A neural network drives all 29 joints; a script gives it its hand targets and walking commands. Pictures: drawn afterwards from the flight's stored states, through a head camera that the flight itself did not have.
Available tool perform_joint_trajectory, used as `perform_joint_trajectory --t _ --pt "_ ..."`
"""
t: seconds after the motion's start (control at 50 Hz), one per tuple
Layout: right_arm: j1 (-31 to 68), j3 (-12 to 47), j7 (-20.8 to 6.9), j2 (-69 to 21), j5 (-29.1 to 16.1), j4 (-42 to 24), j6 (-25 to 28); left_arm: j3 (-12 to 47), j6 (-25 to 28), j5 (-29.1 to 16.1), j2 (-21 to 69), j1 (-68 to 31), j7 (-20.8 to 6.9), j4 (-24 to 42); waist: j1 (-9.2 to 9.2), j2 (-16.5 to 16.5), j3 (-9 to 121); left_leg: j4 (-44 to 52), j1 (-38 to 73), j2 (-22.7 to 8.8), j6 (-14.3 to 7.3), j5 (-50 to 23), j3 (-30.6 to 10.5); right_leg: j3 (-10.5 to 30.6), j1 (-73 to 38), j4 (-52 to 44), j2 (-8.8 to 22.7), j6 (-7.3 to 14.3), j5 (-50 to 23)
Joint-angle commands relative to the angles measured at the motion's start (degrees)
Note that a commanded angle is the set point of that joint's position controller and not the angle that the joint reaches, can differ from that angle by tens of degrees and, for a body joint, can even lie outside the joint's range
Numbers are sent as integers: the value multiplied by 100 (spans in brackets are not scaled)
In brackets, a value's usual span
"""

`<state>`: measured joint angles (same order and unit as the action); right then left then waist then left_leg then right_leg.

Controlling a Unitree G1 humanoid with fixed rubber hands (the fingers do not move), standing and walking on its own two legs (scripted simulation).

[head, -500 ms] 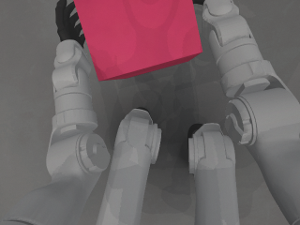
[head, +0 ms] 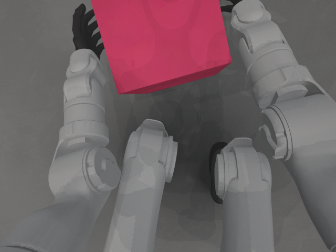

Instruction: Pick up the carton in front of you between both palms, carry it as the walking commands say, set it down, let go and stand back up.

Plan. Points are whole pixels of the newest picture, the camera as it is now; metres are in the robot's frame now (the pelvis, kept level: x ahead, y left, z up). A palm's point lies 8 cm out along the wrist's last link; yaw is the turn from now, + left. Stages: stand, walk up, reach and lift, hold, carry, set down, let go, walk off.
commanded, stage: set down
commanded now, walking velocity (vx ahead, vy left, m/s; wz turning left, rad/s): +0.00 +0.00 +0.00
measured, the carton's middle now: (166, 39) +0.49 +0.11 -0.25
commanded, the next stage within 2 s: let go in 1.94 s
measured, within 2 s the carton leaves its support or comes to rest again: rests again in 0.16 s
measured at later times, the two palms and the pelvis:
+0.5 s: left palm (91, 50) +0.45 +0.26 -0.18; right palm (242, 7) +0.55 -0.04 -0.19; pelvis +0.00 -0.01 -0.01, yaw +1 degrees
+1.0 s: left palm (69, 52) +0.44 +0.31 -0.19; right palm (248, 1) +0.57 -0.05 -0.19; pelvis -0.01 +0.01 -0.02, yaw +2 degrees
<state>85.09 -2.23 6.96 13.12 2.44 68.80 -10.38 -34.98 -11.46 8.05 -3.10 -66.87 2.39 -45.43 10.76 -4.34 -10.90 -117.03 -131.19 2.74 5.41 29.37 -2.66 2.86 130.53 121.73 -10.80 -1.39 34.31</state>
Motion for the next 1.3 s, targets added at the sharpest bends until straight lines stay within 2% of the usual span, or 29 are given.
perform_joint_trajectory --t 0.0,0.22,0.4,0.52,0.58,0.62,0.64,0.68,0.72,0.8,0.86,0.94,1.02,1.08,1.14,1.2,1.28 --pt "2514 928 -1124 -4547 -440 -799 351 2060 214 -419 3075 -3590 -1232 249 750 -647 5632 542 2900 187 -214 -2238 763 -210 -2012 -1018 -8 196 -1465" --pt "2419 888 -1176 -4142 -450 -536 449 1885 362 -435 2678 -3483 -1157 -181 719 -640 5051 368 2670 158 -298 -2174 666 -110 -1806 -868 48 234 -1453" --pt "2115 578 -1224 -3506 -176 -179 419 1465 381 -204 2115 -3168 -1133 -605 591 -610 4299 340 2224 125 -383 -1581 584 -38 -1525 -904 121 273 -974" --pt "2235 582 -1172 -2937 -165 -196 472 1169 478 -109 1717 -2922 -1028 -841 668 -622 4235 313 2189 62 -381 -1461 597 14 -1722 -908 206 221 -906" --pt "2218 570 -972 -1860 -242 -247 562 740 649 -84 814 -2421 -781 -1121 729 -625 4338 286 2296 -17 -330 -1516 654 48 -2014 -906 337 152 -963" --pt "1939 520 -599 -186 -353 -338 639 262 891 -119 -730 -1718 -363 -1385 844 -551 4428 283 2428 -134 -254 -1610 687 126 -2292 -905 505 70 -1011" --pt "1784 532 -417 569 -458 -382 658 172 1025 -276 -1444 -1448 -149 -1465 869 -514 4445 297 2457 -193 -217 -1655 707 174 -2385 -898 579 38 -1039" --pt "1785 656 -235 1041 -616 -333 626 283 1231 -637 -1982 -1375 121 -1575 869 -550 4558 321 2454 -282 -194 -1742 703 239 -2487 -868 678 2 -1097" --pt "1860 781 -223 1127 -777 -410 619 499 1347 -1000 -2065 -1494 176 -1644 784 -633 4674 305 2398 -329 -216 -1876 663 253 -2567 -825 736 4 -1217" --pt "1911 986 -285 1056 -1029 -829 646 1115 1429 -1680 -1957 -1697 100 -1543 616 -764 5118 283 2640 -383 -254 -2336 531 170 -2733 -695 802 5 -1496" --pt "1928 1052 -271 1161 -1131 -1210 627 1361 1423 -2026 -2039 -1605 132 -1288 636 -795 5772 312 3077 -387 -241 -2595 483 84 -3063 -592 836 42 -1512" --pt "1772 1012 -195 1354 -1114 -1691 518 1459 1321 -2257 -2217 -1184 330 -657 743 -828 6957 459 4067 -285 -247 -2870 530 -172 -3538 -547 778 63 -1458" --pt "1610 759 -127 1423 -954 -2225 302 1551 1033 -2272 -2089 -741 491 213 693 -808 7876 780 5038 -137 -231 -2802 680 -453 -3848 -785 628 112 -1177" --pt "1413 449 -109 1480 -808 -2200 63 1623 729 -2152 -1881 -717 573 708 557 -583 7639 1147 5198 -75 -193 -2321 748 -559 -3670 -1139 553 205 -683" --pt "1121 148 -167 1452 -694 -1673 -31 1683 550 -2002 -1607 -733 597 612 402 -252 6619 1480 4894 -59 -150 -1813 703 -558 -2987 -1489 538 290 -162" --pt "872 -77 -287 1407 -559 -1195 46 1688 546 -1861 -1371 -659 566 425 311 15 6098 1704 4728 -42 -96 -1767 637 -507 -2510 -1742 540 330 -85" --pt "663 -241 -402 1341 -380 -952 143 1568 575 -1696 -1259 -474 487 381 309 60 6203 1991 4732 0 -53 -1962 643 -443 -2537 -2095 519 321 -259"
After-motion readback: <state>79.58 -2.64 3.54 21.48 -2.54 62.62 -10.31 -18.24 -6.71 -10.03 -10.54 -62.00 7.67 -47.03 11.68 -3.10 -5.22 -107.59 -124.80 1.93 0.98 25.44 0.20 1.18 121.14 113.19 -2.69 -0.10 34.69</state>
